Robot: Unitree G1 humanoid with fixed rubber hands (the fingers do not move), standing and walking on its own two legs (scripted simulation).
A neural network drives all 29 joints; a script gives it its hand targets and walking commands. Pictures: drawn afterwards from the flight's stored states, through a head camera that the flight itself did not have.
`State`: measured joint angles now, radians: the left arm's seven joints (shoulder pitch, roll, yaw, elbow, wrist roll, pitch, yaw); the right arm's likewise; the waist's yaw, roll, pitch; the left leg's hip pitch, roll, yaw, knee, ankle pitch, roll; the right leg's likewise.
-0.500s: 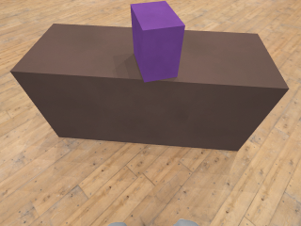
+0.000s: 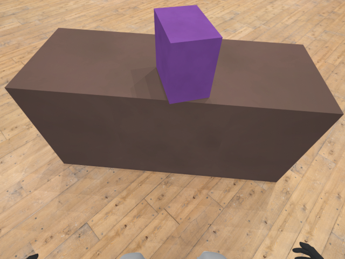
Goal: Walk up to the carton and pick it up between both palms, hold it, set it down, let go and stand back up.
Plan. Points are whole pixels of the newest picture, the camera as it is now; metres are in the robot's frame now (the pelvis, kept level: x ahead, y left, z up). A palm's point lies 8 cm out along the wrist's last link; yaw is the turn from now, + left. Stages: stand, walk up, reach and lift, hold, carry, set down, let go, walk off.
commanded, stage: walk up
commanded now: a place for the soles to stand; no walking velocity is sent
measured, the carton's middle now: (182, 55) +0.80 -0.04 +0.02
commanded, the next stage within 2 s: none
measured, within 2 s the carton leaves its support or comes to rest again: neither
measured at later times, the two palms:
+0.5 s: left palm out of the picture +0.13 +0.34 -0.07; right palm (309, 247) +0.16 -0.31 -0.07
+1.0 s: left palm out of the picture +0.13 +0.36 -0.08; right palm (300, 213) +0.23 -0.32 -0.06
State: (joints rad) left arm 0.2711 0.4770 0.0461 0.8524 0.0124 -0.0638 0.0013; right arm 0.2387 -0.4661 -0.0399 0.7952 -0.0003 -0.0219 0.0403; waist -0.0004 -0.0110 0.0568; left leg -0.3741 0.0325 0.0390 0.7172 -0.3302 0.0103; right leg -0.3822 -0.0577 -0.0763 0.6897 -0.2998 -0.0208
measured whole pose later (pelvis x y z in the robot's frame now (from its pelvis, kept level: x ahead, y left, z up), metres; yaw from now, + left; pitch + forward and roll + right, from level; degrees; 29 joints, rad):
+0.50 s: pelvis +0.01 +0.01 +0.00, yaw +0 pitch +0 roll +0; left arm 0.17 0.47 0.02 0.85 0.01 -0.06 0.00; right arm 0.11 -0.46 -0.04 0.81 0.00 -0.03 0.04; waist 0.00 0.01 0.05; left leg -0.37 0.03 0.01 0.70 -0.34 0.00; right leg -0.38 -0.06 -0.08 0.69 -0.31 0.01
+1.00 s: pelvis +0.09 +0.01 +0.00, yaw +1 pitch +0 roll -1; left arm 0.36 0.49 0.03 0.85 0.01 -0.09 -0.03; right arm 0.16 -0.49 -0.04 0.81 0.00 -0.08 0.04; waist 0.00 0.02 0.03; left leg -0.41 0.03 0.05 0.68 -0.33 0.02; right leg -0.24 -0.05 -0.08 0.69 -0.43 -0.01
